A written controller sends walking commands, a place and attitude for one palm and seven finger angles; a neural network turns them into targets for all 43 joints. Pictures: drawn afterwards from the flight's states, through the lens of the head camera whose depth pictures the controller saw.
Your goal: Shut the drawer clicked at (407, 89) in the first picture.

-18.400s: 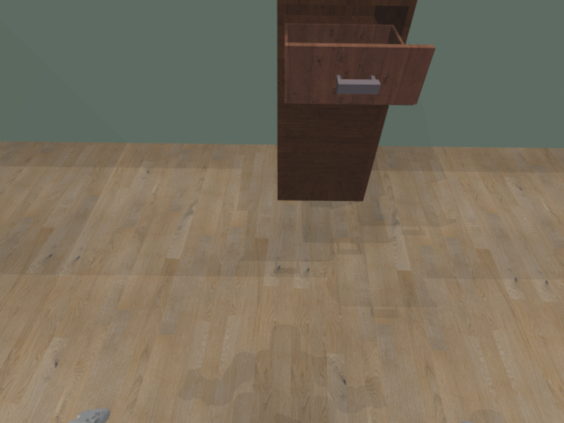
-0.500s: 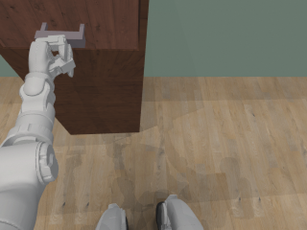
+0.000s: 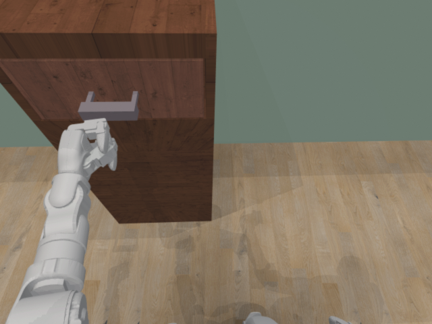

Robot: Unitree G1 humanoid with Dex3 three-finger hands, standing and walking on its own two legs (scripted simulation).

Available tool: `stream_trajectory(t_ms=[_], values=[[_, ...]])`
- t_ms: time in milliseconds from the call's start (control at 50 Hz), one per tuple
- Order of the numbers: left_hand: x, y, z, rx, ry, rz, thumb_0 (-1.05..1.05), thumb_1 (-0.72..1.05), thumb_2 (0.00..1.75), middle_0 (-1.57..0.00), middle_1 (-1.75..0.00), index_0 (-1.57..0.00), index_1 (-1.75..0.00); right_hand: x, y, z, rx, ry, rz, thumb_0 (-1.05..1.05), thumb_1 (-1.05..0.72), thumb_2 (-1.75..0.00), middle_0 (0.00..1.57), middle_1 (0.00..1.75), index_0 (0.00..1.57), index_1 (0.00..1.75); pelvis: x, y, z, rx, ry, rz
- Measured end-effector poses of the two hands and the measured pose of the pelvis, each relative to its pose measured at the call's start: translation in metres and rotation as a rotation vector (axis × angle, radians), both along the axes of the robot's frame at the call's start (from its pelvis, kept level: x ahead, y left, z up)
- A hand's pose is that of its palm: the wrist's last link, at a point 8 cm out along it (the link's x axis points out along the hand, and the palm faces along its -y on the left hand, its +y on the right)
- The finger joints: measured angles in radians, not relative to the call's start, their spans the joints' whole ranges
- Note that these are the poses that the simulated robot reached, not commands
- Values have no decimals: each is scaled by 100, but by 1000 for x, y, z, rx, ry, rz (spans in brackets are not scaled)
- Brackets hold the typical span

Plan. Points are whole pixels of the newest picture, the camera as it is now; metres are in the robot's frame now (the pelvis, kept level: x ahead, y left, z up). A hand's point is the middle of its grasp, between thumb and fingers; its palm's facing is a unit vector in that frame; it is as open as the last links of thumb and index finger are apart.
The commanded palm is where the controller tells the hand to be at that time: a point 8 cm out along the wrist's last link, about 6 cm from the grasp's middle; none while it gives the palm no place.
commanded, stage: draw the hand back to the body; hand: left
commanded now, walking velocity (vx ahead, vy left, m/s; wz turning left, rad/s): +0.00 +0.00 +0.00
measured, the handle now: (111, 103) +0.54 +0.21 +0.06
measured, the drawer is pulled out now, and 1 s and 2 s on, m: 0.00 0.00 0.00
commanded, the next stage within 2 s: step back with the hand held close in 1.22 s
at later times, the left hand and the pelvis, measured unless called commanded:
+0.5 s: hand (62, 204) +0.28 +0.21 +0.13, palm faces +0.21 -0.95 -0.23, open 3.3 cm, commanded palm +0.24 +0.26 +0.15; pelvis +0.00 -0.01 +0.03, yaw +2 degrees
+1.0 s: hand out of the picture +0.18 +0.23 +0.19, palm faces +0.41 -0.82 -0.39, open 3.3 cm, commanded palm +0.12 +0.28 +0.21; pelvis +0.00 -0.01 +0.04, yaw +2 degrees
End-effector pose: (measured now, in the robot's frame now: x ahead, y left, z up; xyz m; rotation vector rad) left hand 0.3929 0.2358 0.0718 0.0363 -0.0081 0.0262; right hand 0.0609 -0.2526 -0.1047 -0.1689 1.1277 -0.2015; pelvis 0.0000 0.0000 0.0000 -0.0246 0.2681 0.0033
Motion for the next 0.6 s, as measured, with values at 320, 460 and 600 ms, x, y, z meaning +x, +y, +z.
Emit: stream_trajectory(t_ms=[320,460,600], values=[[-92,18,43,6,-10,16,2,90,90,-140,-160,-141,-160,100,12,39,8,-337,142,1,-90,-90,20,30,20,30,3,-5,16,9,-142,45],[-131,17,66,166,-5,139,2,90,90,-140,-160,-141,-160,119,24,55,14,-425,177,1,-90,-90,20,30,20,30,-2,-7,25,21,-217,39],[-166,25,77,236,8,279,2,89,90,-140,-160,-141,-160,121,33,60,18,-414,210,1,-90,-90,20,30,20,30,-3,-8,34,27,-278,42]])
